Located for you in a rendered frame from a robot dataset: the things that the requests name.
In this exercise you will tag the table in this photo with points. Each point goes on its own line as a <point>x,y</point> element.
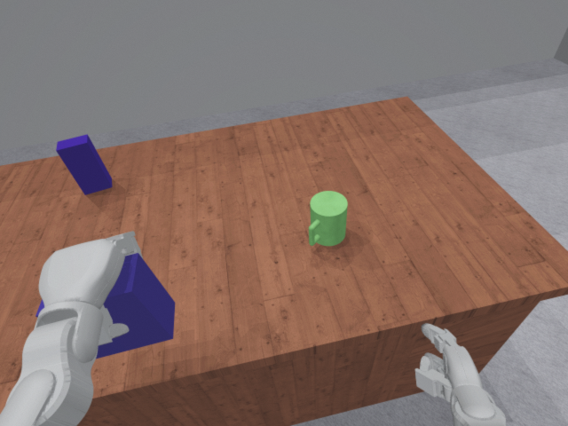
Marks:
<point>269,330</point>

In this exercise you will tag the robot left hand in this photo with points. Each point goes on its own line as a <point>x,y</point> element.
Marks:
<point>87,273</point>

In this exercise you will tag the robot right forearm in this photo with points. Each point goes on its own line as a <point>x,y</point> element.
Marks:
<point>473,406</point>

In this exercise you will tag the robot right hand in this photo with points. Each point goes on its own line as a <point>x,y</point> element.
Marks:
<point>439,377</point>

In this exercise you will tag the sponge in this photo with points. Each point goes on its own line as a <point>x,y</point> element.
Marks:
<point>139,301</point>

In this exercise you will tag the robot left forearm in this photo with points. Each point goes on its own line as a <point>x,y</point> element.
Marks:
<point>55,386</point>

